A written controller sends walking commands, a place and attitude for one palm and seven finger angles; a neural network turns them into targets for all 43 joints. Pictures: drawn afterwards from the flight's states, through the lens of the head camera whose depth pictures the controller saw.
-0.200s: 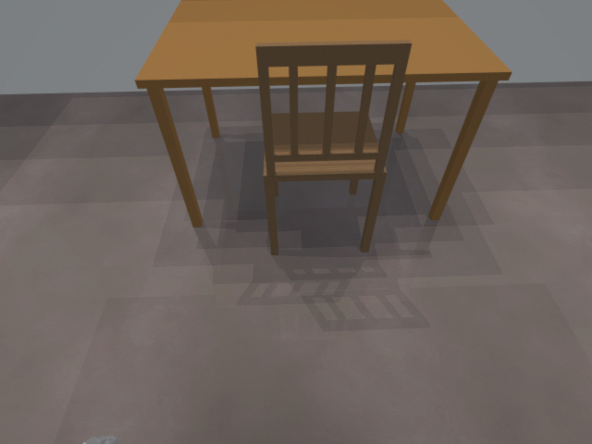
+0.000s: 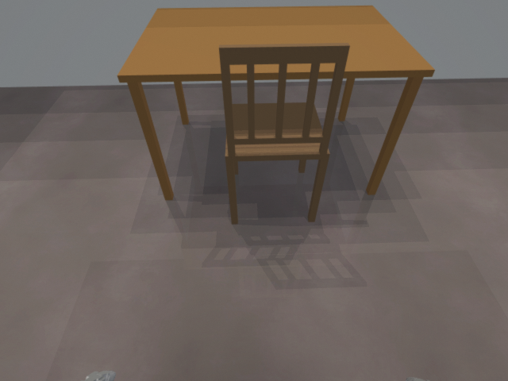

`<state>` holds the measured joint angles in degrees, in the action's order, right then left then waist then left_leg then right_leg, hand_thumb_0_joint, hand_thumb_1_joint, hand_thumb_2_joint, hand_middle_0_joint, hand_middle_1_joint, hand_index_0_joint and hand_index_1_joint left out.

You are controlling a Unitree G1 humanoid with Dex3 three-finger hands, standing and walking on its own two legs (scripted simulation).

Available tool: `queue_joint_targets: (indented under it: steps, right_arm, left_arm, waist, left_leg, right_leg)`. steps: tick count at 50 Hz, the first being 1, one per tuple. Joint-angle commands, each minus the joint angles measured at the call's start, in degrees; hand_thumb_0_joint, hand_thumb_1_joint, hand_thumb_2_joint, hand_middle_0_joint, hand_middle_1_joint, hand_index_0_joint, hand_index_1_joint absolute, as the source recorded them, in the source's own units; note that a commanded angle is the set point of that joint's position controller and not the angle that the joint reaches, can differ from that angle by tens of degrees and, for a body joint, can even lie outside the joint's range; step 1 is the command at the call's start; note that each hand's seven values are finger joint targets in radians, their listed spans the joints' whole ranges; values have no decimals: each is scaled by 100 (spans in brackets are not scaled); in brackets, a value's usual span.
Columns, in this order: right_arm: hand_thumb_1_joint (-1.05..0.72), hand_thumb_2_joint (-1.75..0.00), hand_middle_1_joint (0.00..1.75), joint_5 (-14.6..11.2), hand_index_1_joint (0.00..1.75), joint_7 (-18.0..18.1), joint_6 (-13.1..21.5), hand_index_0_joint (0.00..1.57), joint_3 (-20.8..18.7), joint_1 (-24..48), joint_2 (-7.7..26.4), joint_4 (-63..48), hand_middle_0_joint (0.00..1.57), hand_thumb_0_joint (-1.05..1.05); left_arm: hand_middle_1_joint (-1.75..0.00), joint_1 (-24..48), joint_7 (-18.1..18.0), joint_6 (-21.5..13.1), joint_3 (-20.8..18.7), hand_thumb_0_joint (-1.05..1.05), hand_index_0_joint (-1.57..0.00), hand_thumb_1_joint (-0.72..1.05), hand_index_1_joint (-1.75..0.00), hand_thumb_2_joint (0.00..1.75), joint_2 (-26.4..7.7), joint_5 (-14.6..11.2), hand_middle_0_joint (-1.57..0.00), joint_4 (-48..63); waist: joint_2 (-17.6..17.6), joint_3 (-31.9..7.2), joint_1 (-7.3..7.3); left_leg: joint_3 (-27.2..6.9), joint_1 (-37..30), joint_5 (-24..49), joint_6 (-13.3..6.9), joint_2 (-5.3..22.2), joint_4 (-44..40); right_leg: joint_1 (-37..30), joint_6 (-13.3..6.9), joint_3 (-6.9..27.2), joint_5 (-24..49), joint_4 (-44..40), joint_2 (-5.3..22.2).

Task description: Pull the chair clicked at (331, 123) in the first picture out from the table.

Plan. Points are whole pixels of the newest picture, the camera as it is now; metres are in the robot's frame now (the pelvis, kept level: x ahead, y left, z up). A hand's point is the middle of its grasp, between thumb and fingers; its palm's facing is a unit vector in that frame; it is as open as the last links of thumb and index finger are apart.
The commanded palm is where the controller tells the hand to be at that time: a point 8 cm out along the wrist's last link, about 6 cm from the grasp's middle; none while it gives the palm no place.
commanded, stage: stand and wait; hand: left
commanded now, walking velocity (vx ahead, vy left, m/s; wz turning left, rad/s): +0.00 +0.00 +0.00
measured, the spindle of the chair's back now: (280, 103) +1.01 -0.03 -0.09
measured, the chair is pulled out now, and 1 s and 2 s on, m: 0.00 0.00 0.00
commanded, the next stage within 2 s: look at it before walking up in 0.66 s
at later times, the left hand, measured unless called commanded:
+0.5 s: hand out of the picture +0.06 +0.24 -0.15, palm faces -0.02 -0.94 -0.34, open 7.4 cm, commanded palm none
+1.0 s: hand out of the picture +0.06 +0.23 -0.15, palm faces -0.02 -0.95 -0.33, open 7.3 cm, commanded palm none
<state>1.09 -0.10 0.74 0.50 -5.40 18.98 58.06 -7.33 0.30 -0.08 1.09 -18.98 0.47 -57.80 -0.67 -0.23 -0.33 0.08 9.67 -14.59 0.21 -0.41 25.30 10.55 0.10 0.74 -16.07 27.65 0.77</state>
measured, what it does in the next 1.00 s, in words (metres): stands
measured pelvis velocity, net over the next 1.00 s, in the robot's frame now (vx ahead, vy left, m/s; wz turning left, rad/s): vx -0.01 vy -0.01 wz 0.00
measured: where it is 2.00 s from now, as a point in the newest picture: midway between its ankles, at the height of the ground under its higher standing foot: outside the picture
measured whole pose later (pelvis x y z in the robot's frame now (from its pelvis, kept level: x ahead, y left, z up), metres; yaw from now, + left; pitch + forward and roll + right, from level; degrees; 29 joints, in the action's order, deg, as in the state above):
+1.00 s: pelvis -0.01 -0.01 +0.01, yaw +0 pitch -1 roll +0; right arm 0.8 0.0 0.9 0.5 -7.7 19.0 63.9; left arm -8.3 0.4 -0.5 0.3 -18.9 0.4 -62.5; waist -0.1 0.7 0.0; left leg -0.2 8.4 -11.5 1.3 1.0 21.0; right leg 8.9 -0.8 0.4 -12.4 22.5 -0.6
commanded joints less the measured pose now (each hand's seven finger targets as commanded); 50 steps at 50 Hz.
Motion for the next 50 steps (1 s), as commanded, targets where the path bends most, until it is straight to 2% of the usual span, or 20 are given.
queue_joint_targets:
  steps: [1,5,11,14,15,19,31,36,44,50]
  right_arm:
    - [-90,-90,30,-29,30,113,147,20,-278,214,1134,-308,20,0]
    - [-90,-90,30,-32,30,113,144,20,-270,209,1097,-234,20,0]
    - [-90,-90,30,-44,30,115,137,20,-259,138,1103,-104,20,0]
    - [-90,-90,30,-42,30,113,148,20,-257,105,1109,-23,20,0]
    - [-90,-90,30,-51,30,115,144,20,-251,75,1099,-3,20,0]
    - [-90,-90,30,-49,30,118,144,20,-238,66,1148,83,20,0]
    - [-90,-90,30,-54,30,104,133,20,-224,-13,1139,192,20,0]
    - [-90,-90,30,-44,30,94,128,20,-228,-23,1140,205,20,0]
    - [-90,-90,30,-52,30,103,158,20,-219,-1,1130,218,20,0]
    - [-90,-90,30,-59,30,110,149,20,-222,6,1110,222,20,0]
  left_arm:
    - [-30,206,-115,-147,-328,0,-20,90,-30,90,-1257,27,-20,335]
    - [-30,185,-105,-148,-334,0,-20,90,-30,90,-1239,27,-20,277]
    - [-30,173,-99,-165,-339,0,-20,90,-30,90,-1236,18,-20,163]
    - [-30,152,-100,-179,-338,0,-20,90,-30,90,-1238,9,-20,87]
    - [-30,125,-101,-181,-344,0,-20,90,-30,90,-1250,11,-20,80]
    - [-30,142,-96,-170,-330,0,-20,90,-30,90,-1244,0,-20,-12]
    - [-30,151,-95,-177,-334,0,-20,90,-30,90,-1259,14,-20,-88]
    - [-30,155,-87,-169,-331,0,-20,90,-30,90,-1248,19,-20,-82]
    - [-30,123,-91,-185,-331,0,-20,90,-30,90,-1210,12,-20,-101]
    - [-30,89,-90,-173,-329,0,-20,90,-30,90,-1202,18,-20,-106]
  waist:
    - [93,-275,27]
    - [36,-200,15]
    - [160,-230,36]
    - [77,-306,30]
    - [156,-309,23]
    - [37,-213,26]
    - [176,-83,25]
    - [126,-32,39]
    - [120,-182,20]
    - [85,-113,20]
  left_leg:
    - [-500,-135,1355,-230,635,-391]
    - [-508,-141,1177,-222,632,-456]
    - [-508,-147,1024,-188,641,-488]
    - [-512,-199,1113,-173,653,-509]
    - [-514,-211,1121,-177,665,-509]
    - [-523,-185,1051,-161,676,-576]
    - [-532,-128,869,-146,685,-667]
    - [-538,-131,720,-140,668,-707]
    - [-560,-223,1073,-148,708,-703]
    - [-549,-229,1038,-147,717,-735]
  right_leg:
    - [-107,-226,511,1424,-475,554]
    - [-67,-230,546,1250,-588,557]
    - [-110,-235,601,1147,-729,588]
    - [-196,-248,615,1271,-737,603]
    - [-212,-244,591,1285,-741,599]
    - [-174,-237,607,1182,-793,587]
    - [-99,-226,651,894,-956,590]
    - [11,-218,685,587,-1033,577]
    - [-157,-207,630,1101,-944,575]
    - [-123,-198,611,1090,-948,557]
